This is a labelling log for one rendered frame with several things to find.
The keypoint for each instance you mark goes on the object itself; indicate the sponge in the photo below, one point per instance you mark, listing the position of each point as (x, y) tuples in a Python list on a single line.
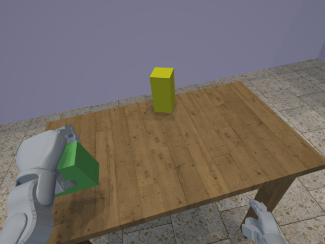
[(79, 165)]

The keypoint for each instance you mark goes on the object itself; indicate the robot right forearm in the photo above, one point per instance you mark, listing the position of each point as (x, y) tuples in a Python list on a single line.
[(273, 238)]

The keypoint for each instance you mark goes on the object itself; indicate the right robot hand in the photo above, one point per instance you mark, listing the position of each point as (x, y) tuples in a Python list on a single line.
[(255, 229)]

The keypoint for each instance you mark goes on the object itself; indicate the table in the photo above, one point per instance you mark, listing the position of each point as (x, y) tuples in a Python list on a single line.
[(218, 142)]

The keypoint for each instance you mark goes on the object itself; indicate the left robot hand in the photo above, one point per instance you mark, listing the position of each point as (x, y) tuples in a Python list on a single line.
[(44, 151)]

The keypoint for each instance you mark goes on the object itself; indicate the robot left forearm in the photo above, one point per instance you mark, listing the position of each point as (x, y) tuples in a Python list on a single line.
[(30, 219)]

